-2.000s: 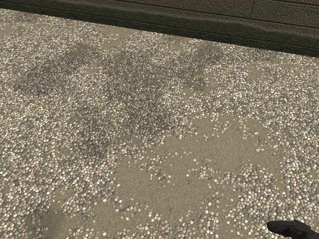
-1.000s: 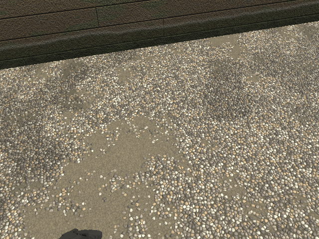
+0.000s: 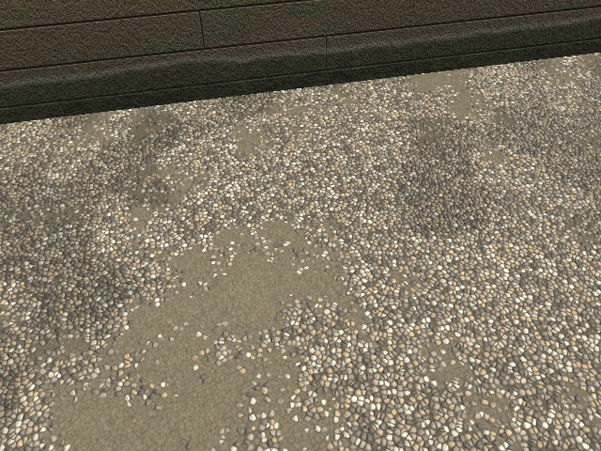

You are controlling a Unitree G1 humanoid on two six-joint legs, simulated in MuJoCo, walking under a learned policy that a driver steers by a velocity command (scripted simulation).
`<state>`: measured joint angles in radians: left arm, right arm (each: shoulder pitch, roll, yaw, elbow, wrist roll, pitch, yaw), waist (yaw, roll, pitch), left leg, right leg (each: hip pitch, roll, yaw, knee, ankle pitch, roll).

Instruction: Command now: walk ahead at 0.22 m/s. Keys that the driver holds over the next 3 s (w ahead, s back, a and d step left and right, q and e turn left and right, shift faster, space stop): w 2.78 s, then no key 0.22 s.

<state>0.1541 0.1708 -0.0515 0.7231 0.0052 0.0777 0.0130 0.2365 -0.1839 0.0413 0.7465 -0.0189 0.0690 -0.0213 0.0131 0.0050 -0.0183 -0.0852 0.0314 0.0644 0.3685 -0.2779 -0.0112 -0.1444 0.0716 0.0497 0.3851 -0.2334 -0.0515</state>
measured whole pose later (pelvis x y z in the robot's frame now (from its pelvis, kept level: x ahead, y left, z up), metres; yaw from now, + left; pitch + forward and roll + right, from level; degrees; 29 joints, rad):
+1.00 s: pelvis +0.01 +0.00 -0.02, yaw +0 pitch -1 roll +1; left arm 0.11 0.16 -0.06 0.60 0.01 0.07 0.01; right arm 0.16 -0.17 0.05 0.63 -0.03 0.07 -0.02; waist 0.02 0.00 -0.01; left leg -0.17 0.03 0.06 0.63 -0.44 -0.02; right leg -0.24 0.07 0.04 0.67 -0.40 -0.06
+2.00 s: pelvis +0.01 +0.00 -0.02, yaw +0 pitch -1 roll +0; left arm 0.11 0.16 -0.06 0.60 0.01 0.06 0.01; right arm 0.17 -0.16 0.05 0.63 -0.03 0.06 -0.02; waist 0.02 0.00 -0.01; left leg -0.17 0.03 0.05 0.64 -0.44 -0.02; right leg -0.25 0.07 0.03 0.68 -0.40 -0.06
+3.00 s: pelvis +0.01 +0.00 -0.01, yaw +0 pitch -1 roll +0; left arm 0.13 0.14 -0.08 0.64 0.02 0.05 0.00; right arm 0.18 -0.15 0.06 0.65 -0.03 0.08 -0.01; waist 0.02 0.00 -0.01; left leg -0.13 0.03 0.04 0.53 -0.37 -0.03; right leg -0.20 0.06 0.02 0.56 -0.34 -0.05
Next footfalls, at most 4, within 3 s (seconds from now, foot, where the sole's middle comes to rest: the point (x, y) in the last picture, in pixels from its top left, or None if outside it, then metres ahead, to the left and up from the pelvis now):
none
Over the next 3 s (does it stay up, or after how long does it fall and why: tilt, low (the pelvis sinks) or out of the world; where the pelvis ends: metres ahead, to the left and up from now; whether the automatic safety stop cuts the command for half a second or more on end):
stays up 0.01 0.00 -0.01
